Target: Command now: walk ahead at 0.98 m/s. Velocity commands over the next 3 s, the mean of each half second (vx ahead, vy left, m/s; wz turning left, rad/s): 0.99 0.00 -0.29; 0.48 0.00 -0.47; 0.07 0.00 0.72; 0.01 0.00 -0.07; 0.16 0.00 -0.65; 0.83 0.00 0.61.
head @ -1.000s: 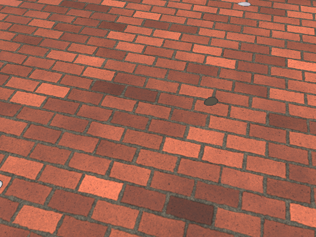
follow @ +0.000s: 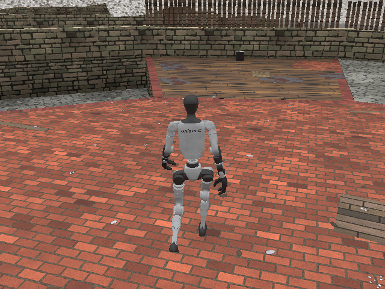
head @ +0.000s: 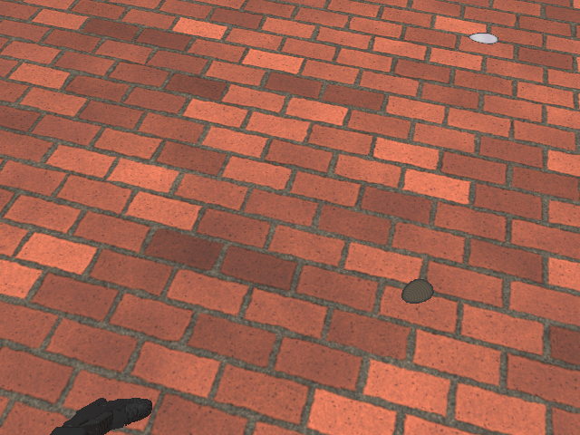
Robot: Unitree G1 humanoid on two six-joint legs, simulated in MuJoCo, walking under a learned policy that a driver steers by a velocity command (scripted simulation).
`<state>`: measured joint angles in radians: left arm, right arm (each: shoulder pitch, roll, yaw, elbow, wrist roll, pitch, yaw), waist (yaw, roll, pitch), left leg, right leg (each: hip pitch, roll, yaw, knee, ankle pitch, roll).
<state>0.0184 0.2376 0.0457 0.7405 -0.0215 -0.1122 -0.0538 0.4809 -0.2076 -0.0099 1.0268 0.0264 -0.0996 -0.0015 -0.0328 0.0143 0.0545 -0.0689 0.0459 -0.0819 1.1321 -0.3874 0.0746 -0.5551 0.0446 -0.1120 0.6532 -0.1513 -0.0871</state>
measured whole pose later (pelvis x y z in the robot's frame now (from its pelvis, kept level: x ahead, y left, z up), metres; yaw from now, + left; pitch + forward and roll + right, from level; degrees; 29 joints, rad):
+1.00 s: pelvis +0.73 -0.05 +0.01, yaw -23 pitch +0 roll +1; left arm 0.14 0.24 0.04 0.72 0.03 -0.05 -0.03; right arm 0.13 -0.30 -0.06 0.87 0.03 -0.01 -0.02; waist 0.00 0.04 0.10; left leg -0.44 0.05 -0.07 1.25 -0.50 -0.04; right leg -0.44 0.03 -0.13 0.56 -0.12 -0.12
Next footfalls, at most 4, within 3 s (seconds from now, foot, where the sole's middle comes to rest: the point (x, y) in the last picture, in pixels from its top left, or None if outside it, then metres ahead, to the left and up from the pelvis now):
0.42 left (220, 352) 0.62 0.16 -0.74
0.84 right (349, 264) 0.85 -0.17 -0.74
1.42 left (251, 268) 0.84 0.09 -0.74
2.00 right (337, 258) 0.87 -0.14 -0.74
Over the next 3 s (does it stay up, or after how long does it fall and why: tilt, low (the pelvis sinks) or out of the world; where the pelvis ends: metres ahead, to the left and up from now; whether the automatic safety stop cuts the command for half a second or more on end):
stays up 1.29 -0.10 0.01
